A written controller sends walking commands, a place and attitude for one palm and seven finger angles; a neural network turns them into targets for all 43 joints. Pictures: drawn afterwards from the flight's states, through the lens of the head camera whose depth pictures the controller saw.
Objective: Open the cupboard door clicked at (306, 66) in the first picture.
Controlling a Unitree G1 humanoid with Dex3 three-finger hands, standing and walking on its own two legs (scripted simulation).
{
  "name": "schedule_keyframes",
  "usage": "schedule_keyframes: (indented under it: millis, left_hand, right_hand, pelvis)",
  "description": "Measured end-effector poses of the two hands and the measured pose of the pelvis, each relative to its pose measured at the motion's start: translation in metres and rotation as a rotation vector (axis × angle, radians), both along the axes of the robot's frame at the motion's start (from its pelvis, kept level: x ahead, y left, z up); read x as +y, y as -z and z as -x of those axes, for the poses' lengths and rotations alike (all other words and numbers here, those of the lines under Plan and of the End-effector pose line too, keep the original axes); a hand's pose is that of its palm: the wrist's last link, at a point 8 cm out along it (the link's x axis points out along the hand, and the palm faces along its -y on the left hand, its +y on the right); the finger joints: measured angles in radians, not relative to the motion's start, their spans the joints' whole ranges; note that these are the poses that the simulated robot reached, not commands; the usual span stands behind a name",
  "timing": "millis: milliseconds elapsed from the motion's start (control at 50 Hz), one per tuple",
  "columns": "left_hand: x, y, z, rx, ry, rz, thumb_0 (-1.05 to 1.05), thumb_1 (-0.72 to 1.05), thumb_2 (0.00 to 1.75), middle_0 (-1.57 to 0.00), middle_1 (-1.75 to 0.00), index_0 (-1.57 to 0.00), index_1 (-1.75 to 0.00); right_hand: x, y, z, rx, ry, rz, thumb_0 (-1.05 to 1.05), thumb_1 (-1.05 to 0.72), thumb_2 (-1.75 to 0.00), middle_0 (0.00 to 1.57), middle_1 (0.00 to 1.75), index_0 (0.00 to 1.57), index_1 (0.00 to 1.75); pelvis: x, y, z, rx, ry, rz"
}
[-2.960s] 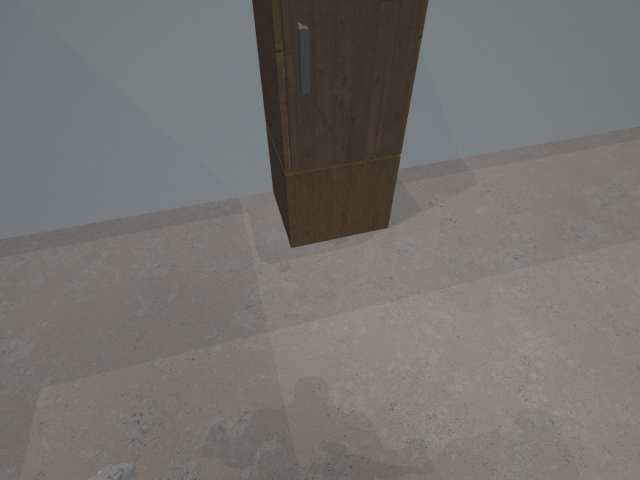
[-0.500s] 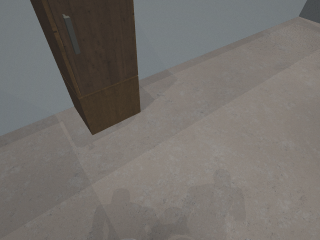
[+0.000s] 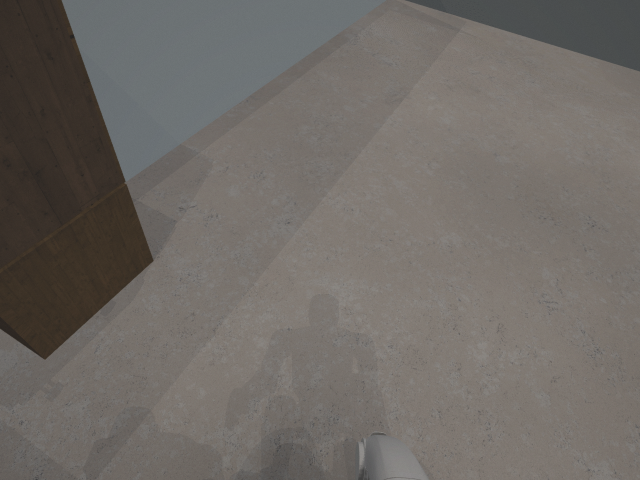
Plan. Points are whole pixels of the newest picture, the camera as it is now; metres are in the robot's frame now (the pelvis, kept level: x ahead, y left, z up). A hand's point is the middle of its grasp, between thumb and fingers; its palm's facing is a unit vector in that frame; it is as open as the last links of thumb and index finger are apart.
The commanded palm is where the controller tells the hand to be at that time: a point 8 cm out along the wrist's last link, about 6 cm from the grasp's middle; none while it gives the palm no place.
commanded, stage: walk to a spot facing it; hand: left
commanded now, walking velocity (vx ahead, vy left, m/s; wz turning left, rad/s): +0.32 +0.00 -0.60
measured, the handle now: out of the picture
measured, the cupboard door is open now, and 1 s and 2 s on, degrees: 0 0 0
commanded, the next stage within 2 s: none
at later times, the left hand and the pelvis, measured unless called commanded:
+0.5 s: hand (192, 371) +0.30 +0.20 -0.17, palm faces -0.24 -0.94 -0.25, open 7.3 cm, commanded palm none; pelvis +0.24 +0.01 +0.00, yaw -17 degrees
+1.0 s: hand (275, 224) +0.64 +0.11 -0.16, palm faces -0.55 -0.80 -0.24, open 7.4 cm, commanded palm none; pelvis +0.42 +0.01 -0.01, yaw -36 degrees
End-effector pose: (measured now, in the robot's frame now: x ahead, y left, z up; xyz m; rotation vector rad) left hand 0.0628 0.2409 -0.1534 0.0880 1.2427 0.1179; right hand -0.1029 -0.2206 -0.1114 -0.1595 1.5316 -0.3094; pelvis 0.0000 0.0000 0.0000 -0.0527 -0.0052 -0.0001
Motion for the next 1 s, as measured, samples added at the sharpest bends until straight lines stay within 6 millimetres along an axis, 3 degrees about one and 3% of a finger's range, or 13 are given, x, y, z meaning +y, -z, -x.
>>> schedule_keyframes:
  millis: [80,140,200,260,300,360,480,600,660,720,800,900,1000]
  left_hand:
    - [-0.021,0.008,-0.056,0.003,0.084,0.043,0.0,0.91,0.9,-0.19,-0.3,-0.2,-0.3]
    - [-0.04,0.013,-0.103,-0.014,0.146,0.071,0.0,0.91,0.9,-0.19,-0.3,-0.2,-0.3]
    - [-0.056,0.016,-0.147,-0.043,0.195,0.079,0.0,0.91,0.9,-0.19,-0.3,-0.2,-0.3]
    - [-0.059,0.021,-0.179,-0.092,0.19,0.061,0.0,0.9,0.9,-0.2,-0.3,-0.2,-0.3]
    - [-0.049,0.017,-0.192,-0.095,0.157,0.024,-0.01,0.92,0.9,-0.2,-0.3,-0.21,-0.3]
    - [-0.028,0.006,-0.208,-0.047,0.201,-0.051,-0.02,0.93,0.9,-0.2,-0.3,-0.21,-0.3]
    - [0.006,-0.016,-0.241,0.071,0.273,-0.128,-0.01,0.92,0.9,-0.2,-0.3,-0.2,-0.3]
    - [0.034,-0.007,-0.294,0.122,0.264,-0.129,0.0,0.91,0.9,-0.2,-0.3,-0.2,-0.3]
    - [0.046,0.008,-0.329,0.158,0.278,-0.125,0.0,0.9,0.9,-0.2,-0.3,-0.2,-0.3]
    - [0.044,0.008,-0.376,0.157,0.347,-0.122,0.0,0.91,0.9,-0.2,-0.3,-0.2,-0.3]
    - [0.021,-0.002,-0.452,0.072,0.439,-0.097,0.0,0.91,0.9,-0.19,-0.3,-0.2,-0.3]
    - [-0.029,-0.018,-0.535,-0.054,0.542,-0.069,0.0,0.91,0.9,-0.19,-0.3,-0.2,-0.3]
    - [-0.09,-0.027,-0.593,-0.136,0.668,-0.074,0.0,0.91,0.9,-0.19,-0.3,-0.2,-0.3]
  right_hand:
    - [0.03,0.0,0.011,0.096,0.09,-0.041,0.0,-0.91,-0.9,0.2,0.3,0.2,0.3]
    - [0.049,0.001,0.006,0.15,0.153,-0.075,0.0,-0.91,-0.9,0.2,0.3,0.2,0.3]
    - [0.057,0.005,-0.014,0.169,0.217,-0.103,0.0,-0.9,-0.9,0.2,0.3,0.2,0.3]
    - [0.05,0.022,-0.052,0.143,0.239,-0.123,0.0,-0.9,-0.9,0.2,0.3,0.2,0.3]
    - [0.037,0.034,-0.095,0.081,0.227,-0.114,0.01,-0.9,-0.9,0.2,0.3,0.2,0.3]
    - [0.015,0.039,-0.182,-0.111,0.203,-0.079,0.01,-0.9,-0.9,0.2,0.3,0.2,0.3]
    - [-0.03,0.019,-0.338,-0.427,0.157,0.023,0.02,-0.96,-0.9,0.2,0.3,0.2,0.3]
    - [-0.03,0.012,-0.457,-0.53,0.065,0.057,0.01,-0.93,-0.9,0.19,0.3,0.2,0.3]
    - [-0.019,0.013,-0.494,-0.553,0.058,0.08,0.0,-0.92,-0.9,0.19,0.3,0.2,0.3]
    - [-0.006,0.007,-0.498,-0.55,0.114,0.08,0.0,-0.91,-0.9,0.2,0.3,0.2,0.3]
    - [0.012,0.006,-0.473,-0.459,0.234,0.065,0.0,-0.91,-0.9,0.2,0.3,0.2,0.3]
    - [0.008,0.012,-0.431,-0.333,0.393,0.086,-0.02,-0.94,-0.9,0.2,0.3,0.21,0.3]
    - [0.004,0.031,-0.394,-0.242,0.522,0.056,-0.01,-0.93,-0.9,0.2,0.3,0.2,0.3]
  pelvis:
    - [0.003,0.005,-0.031,0.007,0.043,0.004]
    - [0.001,0.01,-0.057,0.009,0.08,0.011]
    - [-0.005,0.013,-0.088,0.002,0.133,-0.002]
    - [-0.012,0.025,-0.123,0.006,0.157,-0.042]
    - [-0.011,0.025,-0.14,-0.008,0.177,-0.018]
    - [-0.009,0.017,-0.168,-0.012,0.222,-0.018]
    - [0.006,0.005,-0.227,0.009,0.29,-0.049]
    - [0.028,0.014,-0.297,0.024,0.349,-0.05]
    - [0.037,0.023,-0.33,0.011,0.405,-0.053]
    - [0.038,0.017,-0.353,-0.009,0.467,-0.039]
    - [0.036,0.006,-0.377,-0.017,0.509,-0.021]
    - [0.029,0.001,-0.4,-0.011,0.569,-0.035]
    - [0.01,0.008,-0.419,-0.014,0.633,-0.064]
